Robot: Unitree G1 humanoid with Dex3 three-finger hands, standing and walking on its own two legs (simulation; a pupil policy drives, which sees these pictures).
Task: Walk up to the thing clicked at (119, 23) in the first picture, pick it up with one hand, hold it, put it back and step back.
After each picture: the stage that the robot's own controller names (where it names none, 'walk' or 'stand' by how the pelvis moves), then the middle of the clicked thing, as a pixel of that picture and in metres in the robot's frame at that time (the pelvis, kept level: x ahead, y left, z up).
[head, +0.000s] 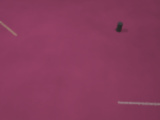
stand; (119, 27) +1.62 -0.46 -0.72
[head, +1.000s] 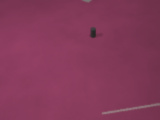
walk; (93, 32) +1.55 -0.02 -0.70
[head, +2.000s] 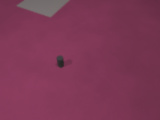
walk; (60, 61) +1.03 +0.27 -0.71
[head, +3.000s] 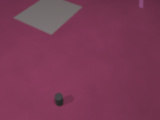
walk; (59, 99) +0.60 +0.20 -0.70
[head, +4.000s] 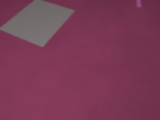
walk; out of the picture +0.34 +0.19 -0.69
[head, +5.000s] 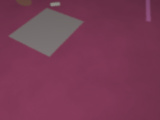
stand; out of the picture +0.29 +0.18 -0.71
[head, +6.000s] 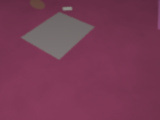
stand; out of the picture +0.29 +0.16 -0.72
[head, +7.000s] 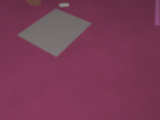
stand; out of the picture +0.29 +0.16 -0.73
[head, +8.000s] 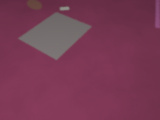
stand; out of the picture +0.29 +0.18 -0.73
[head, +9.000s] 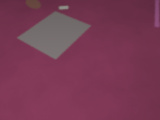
stand; out of the picture +0.28 +0.18 -0.73
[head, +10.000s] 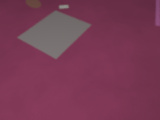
stand; out of the picture +0.28 +0.18 -0.73
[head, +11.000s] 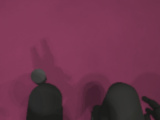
go down; (39, 77) +0.37 +0.18 -0.38
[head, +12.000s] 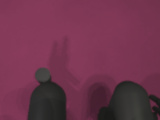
go down; (43, 77) +0.38 +0.17 -0.33
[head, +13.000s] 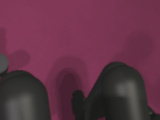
close in; out of the picture +0.38 +0.20 -0.23
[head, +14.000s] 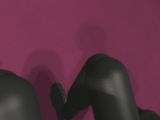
close; out of the picture +0.38 +0.22 -0.23
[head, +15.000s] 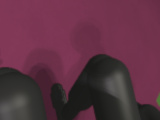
lift; out of the picture +0.37 +0.22 -0.23
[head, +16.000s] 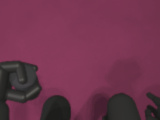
lift; (27, 83) +0.31 +0.19 -0.03
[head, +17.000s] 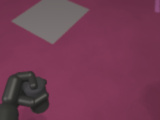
hold; (37, 95) +0.30 +0.17 -0.01
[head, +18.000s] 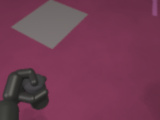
hold; (36, 92) +0.32 +0.17 +0.00
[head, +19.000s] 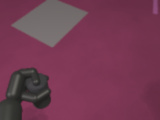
crouch; (39, 91) +0.32 +0.16 +0.00
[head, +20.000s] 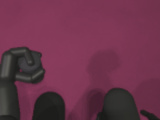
crouch; (32, 68) +0.38 +0.17 -0.09
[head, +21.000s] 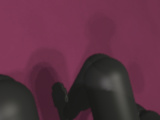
lower; out of the picture +0.41 +0.24 -0.22
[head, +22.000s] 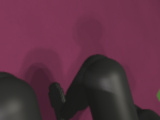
lower; out of the picture +0.41 +0.25 -0.23
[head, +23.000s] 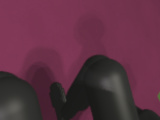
lower; out of the picture +0.40 +0.24 -0.23
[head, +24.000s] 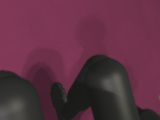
lower; out of the picture +0.40 +0.24 -0.23
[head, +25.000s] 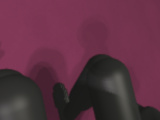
loosen; out of the picture +0.39 +0.23 -0.23
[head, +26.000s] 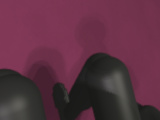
withdraw; out of the picture +0.38 +0.22 -0.23
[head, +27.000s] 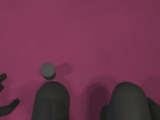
walk; (48, 72) +0.40 +0.17 -0.35
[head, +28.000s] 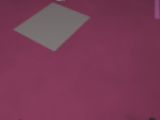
stand; out of the picture +0.31 +0.16 -0.66
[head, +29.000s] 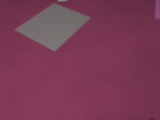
stand; out of the picture +0.32 +0.17 -0.67
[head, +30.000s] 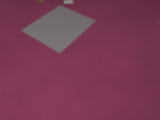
stand; out of the picture +0.32 +0.16 -0.70
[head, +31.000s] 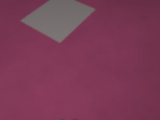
walk; out of the picture +0.36 +0.15 -0.71
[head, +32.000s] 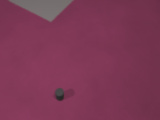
walk; (59, 94) +0.53 +0.15 -0.70
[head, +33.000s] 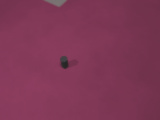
walk; (64, 62) +0.85 +0.21 -0.70
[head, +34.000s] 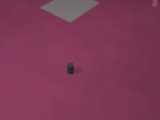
stand; (70, 68) +0.99 +0.14 -0.71
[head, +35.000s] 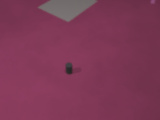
stand; (69, 68) +0.99 +0.15 -0.72
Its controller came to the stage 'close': yes
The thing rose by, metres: 0.72
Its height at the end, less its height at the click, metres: +0.00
